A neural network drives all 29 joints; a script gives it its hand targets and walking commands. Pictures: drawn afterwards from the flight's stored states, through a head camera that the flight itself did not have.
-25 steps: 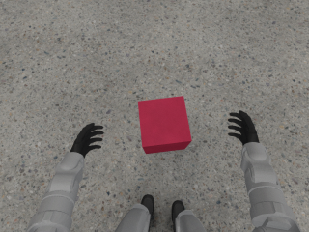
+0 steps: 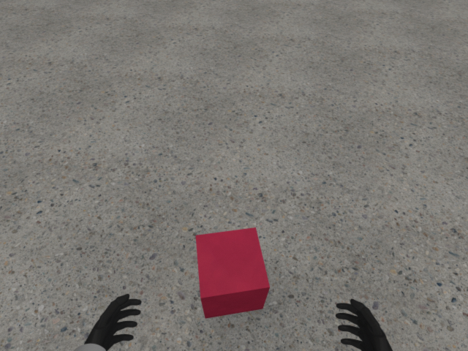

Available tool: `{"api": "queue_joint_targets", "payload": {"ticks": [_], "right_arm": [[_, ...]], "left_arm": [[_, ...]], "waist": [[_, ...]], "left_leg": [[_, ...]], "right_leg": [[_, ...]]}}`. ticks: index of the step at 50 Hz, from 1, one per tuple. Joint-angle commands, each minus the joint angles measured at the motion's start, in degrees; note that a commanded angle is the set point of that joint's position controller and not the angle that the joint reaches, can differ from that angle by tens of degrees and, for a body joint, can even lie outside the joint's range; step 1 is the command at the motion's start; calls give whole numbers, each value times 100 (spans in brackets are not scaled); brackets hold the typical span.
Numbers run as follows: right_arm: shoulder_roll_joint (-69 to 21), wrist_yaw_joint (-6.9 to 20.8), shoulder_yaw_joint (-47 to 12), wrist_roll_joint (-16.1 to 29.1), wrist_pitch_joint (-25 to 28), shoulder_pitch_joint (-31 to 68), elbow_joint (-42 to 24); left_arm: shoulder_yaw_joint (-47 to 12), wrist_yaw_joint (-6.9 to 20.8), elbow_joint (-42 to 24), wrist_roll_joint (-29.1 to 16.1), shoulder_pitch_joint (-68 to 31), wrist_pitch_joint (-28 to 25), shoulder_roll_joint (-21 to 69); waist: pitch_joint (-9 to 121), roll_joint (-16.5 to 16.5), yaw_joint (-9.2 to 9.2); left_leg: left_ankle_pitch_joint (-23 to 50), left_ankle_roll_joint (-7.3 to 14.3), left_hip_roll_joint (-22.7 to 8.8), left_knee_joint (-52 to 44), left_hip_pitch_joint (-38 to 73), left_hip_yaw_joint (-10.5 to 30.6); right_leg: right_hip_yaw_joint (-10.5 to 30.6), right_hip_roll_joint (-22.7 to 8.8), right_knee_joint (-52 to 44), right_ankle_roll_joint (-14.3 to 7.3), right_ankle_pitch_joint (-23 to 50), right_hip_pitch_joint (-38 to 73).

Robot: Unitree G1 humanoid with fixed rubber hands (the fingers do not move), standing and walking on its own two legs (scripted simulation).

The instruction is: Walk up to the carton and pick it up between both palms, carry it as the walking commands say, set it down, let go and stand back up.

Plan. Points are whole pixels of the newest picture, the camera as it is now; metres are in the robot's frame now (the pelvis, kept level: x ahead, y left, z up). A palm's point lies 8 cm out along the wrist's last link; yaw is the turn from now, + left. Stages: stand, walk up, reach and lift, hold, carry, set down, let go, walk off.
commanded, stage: let go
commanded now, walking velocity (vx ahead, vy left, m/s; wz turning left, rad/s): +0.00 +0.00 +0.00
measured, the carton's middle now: (230, 273) +0.52 +0.03 -0.64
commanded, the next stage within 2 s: stand in 0.44 s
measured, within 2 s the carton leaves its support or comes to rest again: neither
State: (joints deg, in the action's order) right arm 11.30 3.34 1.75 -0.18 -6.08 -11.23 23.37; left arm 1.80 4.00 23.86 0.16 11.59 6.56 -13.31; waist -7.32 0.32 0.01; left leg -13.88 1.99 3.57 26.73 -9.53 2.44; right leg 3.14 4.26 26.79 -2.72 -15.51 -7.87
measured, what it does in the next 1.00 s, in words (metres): stands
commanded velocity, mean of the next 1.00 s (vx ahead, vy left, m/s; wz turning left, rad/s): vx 0.00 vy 0.00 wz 0.00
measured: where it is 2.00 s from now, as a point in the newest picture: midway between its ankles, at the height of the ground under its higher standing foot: outside the picture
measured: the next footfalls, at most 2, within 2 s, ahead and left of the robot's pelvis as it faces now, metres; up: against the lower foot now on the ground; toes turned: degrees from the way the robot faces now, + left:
none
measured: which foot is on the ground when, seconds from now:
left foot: down 0.00-1.00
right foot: down 0.00-1.00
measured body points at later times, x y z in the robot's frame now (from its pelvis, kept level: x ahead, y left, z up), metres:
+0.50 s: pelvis +0.01 +0.01 +0.00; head +0.00 +0.01 +0.44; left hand +0.18 +0.26 -0.08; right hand +0.18 -0.24 -0.08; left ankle +0.01 +0.10 -0.74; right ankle -0.01 -0.09 -0.74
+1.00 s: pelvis +0.03 +0.02 +0.00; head +0.01 +0.03 +0.45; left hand +0.19 +0.30 -0.09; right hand +0.17 -0.27 -0.08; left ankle +0.01 +0.10 -0.74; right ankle -0.01 -0.09 -0.74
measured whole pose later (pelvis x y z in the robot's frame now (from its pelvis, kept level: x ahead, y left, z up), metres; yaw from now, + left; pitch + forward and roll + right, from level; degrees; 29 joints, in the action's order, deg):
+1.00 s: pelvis +0.03 +0.02 +0.00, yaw -1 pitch -1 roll -1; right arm 16.2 -0.8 3.7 -0.8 2.2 -10.5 42.9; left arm 3.4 -1.5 41.0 0.4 11.4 -1.4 -17.9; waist 1.8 1.5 -0.5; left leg -16.5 3.5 3.9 27.2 -9.6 1.0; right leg 4.7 3.9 25.8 -1.3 -17.0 -7.5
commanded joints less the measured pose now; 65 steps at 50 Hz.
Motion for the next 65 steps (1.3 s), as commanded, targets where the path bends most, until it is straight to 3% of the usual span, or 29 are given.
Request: {"api": "queue_joint_targets", "payload": {"ticks": [1, 4, 7, 9, 10, 12, 17, 19, 20, 21, 22, 25, 30, 33, 37, 40, 42, 43, 46, 49, 50, 52, 53, 56, 58, 60, 61, 62, 65], "right_arm": [[530, 70, 118, -82, -142, 393, -793], [573, 103, 145, -44, -181, 120, -651], [516, 71, 50, -11, -156, 246, -799], [627, 10, 92, 71, -118, -47, -511], [655, 4, 73, 24, -20, 153, -795], [673, -72, 53, 76, -29, 62, -491], [650, -189, 29, 201, 66, -109, -140], [718, -203, 104, 128, 157, 166, -313], [782, -278, 95, 151, 165, -46, -201], [724, -240, 46, 228, 148, 81, -241], [1022, -257, 379, -96, 258, 152, 602], [1309, -297, 464, -93, 580, 297, 675], [1197, -282, 460, -89, 797, 394, 974], [1225, -318, 439, -97, 856, 301, 1172], [1436, -368, 497, -115, 843, 158, 1248], [1422, -379, 425, -102, 884, 393, 1300], [1493, -448, 447, -80, 898, 247, 1446], [1471, -442, 447, -97, 873, 154, 1484], [1374, -409, 418, -82, 920, 299, 1571], [1379, -459, 406, -33, 908, 157, 1713], [1280, -449, 362, -89, 911, 401, 1657], [1512, -458, 420, -78, 883, 268, 1738], [1459, -445, 433, -41, 899, 302, 1787], [1331, -485, 317, -11, 883, 279, 1900], [1353, -492, 338, -18, 914, 273, 1920], [1469, -473, 341, -28, 932, 404, 1940], [1344, -471, 321, -26, 923, 148, 2033], [1504, -482, 316, -38, 917, 201, 2020], [1515, -432, 342, 5, 903, 475, 1971]], "left_arm": [[270, 4, -517, 141, -208, 138, -499], [225, -6, -552, 83, 104, 175, -540], [169, -13, -524, 12, -69, 254, -551], [42, -80, -654, 20, -44, 313, -600], [107, -85, -604, -68, 53, 296, -481], [77, -167, -682, 18, -6, 387, -564], [37, -253, -686, -77, -65, 534, -624], [91, -314, -937, -34, -249, 578, -699], [-64, -325, -685, -122, -2, 628, -526], [28, -357, -768, -99, -25, 666, -653], [358, -402, 108, -170, -315, 144, -1251], [393, -417, 362, 57, -297, -458, -1007], [554, -393, 767, 107, -223, -840, -1292], [493, -417, 898, 104, -311, -883, -1274], [441, -478, 1103, 3, -31, -889, -1253], [443, -526, 1123, 17, -210, -867, -1250], [359, -520, 1115, 50, -162, -877, -1092], [399, -554, 1268, 24, -158, -870, -1226], [388, -591, 1400, 4, -1, -892, -1289], [364, -596, 1418, 22, -135, -895, -1286], [323, -603, 1436, 32, -239, -870, -1115], [331, -612, 1528, 46, -5, -881, -1246], [352, -634, 1615, 47, -94, -881, -1312], [265, -583, 1647, 20, -169, -857, -1086], [274, -570, 1706, 27, -348, -895, -1243], [202, -583, 1737, 40, -322, -905, -1137], [230, -606, 1850, 3, -110, -865, -1243], [215, -582, 1807, -14, -53, -898, -1122], [209, -609, 1873, 23, -303, -924, -1353]], "waist": [[37, 89, 41], [230, -377, 36], [295, 88, 28], [403, -30, -15], [743, 271, 33], [306, -89, -20], [585, -29, -100], [827, -81, 71], [538, -62, -118], [800, -108, -18], [1198, 463, 158], [401, 59, 13], [616, 59, 1], [1154, 133, -108], [1137, -359, -64], [1154, 270, 53], [1261, -414, -12], [1263, -187, -109], [1297, 40, 81], [1066, 135, -84], [882, 18, 71], [1099, -266, -28], [1063, 31, -54], [782, -237, -30], [843, 219, -132], [673, -116, -86], [778, 70, -34], [967, -271, 40], [681, -17, -42]], "left_leg": [[-219, -131, -198, -304, 842, -88], [219, -118, -211, -336, 654, -19], [310, -71, -141, -228, 873, -53], [596, -80, -212, -332, 662, -6], [1051, -101, -143, -199, 588, -1], [807, -136, -173, -168, 411, 5], [1312, -230, -227, -39, 322, 60], [1393, -315, -231, 58, 72, 32], [1290, -326, -197, 125, 89, 73], [1354, -307, -288, 92, 248, 142], [482, -163, -518, -27, -115, 340], [-795, -93, -546, -261, -267, 534], [-413, 21, -597, -367, -481, 697], [1223, -23, -710, -45, 154, 530], [1738, -32, -693, -98, 99, 466], [1647, -35, -766, -115, -89, 616], [1893, -40, -795, -72, 183, 537], [1774, -1, -774, -226, 157, 596], [2294, -27, -864, -200, 206, 714], [2072, -34, -838, -240, 260, 642], [1868, -43, -859, -302, 61, 703], [1885, -11, -882, -294, 344, 563], [2027, -15, -892, -310, 290, 687], [1381, -19, -792, -337, 50, 553], [1188, 17, -881, -514, 140, 751], [1313, -45, -858, -496, 200, 635], [1264, -4, -927, -563, 230, 740], [1055, 35, -941, -645, 86, 742], [572, -41, -940, -764, -2, 826]], "right_leg": [[-34, -509, -768, 105, -491, -744], [2, -471, -606, 112, 394, -136], [25, -496, -702, 151, 402, -182], [-5, -398, -478, 110, 906, 181], [106, -452, -344, 124, 1622, 410], [17, -472, -337, 146, 1392, 282], [34, -423, -117, 140, 1999, 429], [117, -514, -26, 108, 1982, 578], [92, -514, -39, 119, 2017, 396], [101, -485, 21, 107, 1710, 333], [208, -551, -35, 311, 148, 29], [702, -733, -411, 175, -1001, -999], [715, -612, -281, 108, 76, -476], [647, -692, -207, 201, 1370, -350], [672, -705, -152, 178, 1711, -62], [679, -777, -134, 241, 1881, 161], [727, -766, -203, 236, 1826, -19], [708, -734, -206, 259, 1789, 66], [572, -792, -81, 242, 2083, 266], [636, -750, -211, 265, 1936, -6], [620, -777, -206, 233, 1618, -41], [688, -761, -260, 261, 1537, -58], [613, -786, -278, 268, 1658, 32], [684, -810, -520, 297, 1324, -91], [697, -792, -481, 299, 1298, -84], [750, -828, -474, 278, 1282, -180], [741, -791, -478, 289, 1218, -127], [743, -803, -488, 262, 992, 70], [771, -799, -548, 259, 897, -154]]}}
